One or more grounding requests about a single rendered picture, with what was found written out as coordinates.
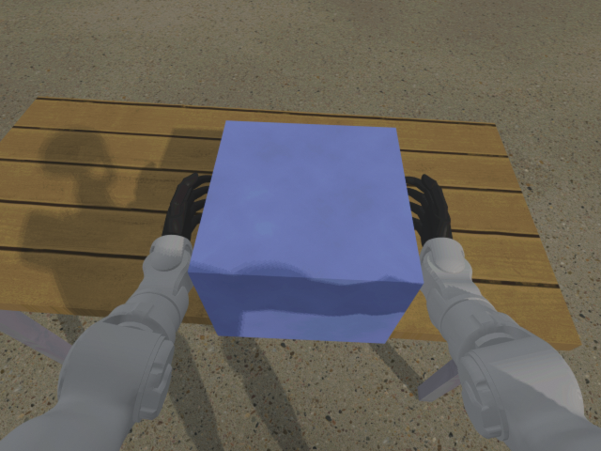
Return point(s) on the right robot forearm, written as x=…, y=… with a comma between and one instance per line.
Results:
x=456, y=307

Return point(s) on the robot right upper arm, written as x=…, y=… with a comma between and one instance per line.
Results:
x=521, y=393

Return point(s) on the left robot forearm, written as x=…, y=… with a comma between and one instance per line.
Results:
x=161, y=300

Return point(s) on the robot left hand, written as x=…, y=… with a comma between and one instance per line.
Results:
x=180, y=218

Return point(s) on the table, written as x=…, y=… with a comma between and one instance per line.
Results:
x=85, y=186

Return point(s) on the robot left upper arm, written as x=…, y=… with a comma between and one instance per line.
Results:
x=117, y=376

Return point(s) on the robot right hand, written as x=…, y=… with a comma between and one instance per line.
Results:
x=435, y=221

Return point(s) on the carton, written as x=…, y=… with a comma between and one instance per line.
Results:
x=307, y=234

